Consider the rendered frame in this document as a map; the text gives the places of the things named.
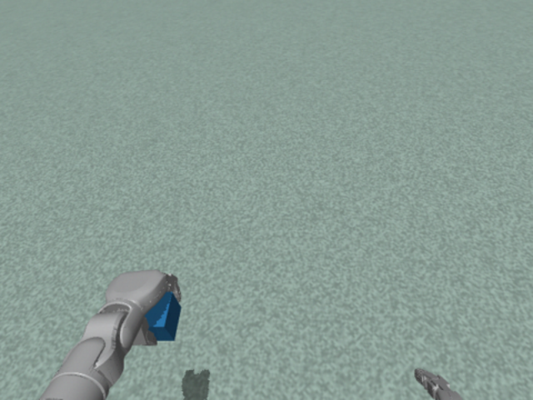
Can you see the right robot hand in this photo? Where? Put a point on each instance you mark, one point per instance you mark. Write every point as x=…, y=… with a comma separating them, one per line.
x=437, y=386

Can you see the cube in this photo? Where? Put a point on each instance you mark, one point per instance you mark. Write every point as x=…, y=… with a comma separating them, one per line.
x=163, y=318

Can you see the left robot arm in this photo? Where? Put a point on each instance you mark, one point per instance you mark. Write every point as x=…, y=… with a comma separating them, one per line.
x=93, y=365

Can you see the left robot hand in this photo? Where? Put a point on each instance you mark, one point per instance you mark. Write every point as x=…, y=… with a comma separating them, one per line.
x=144, y=288

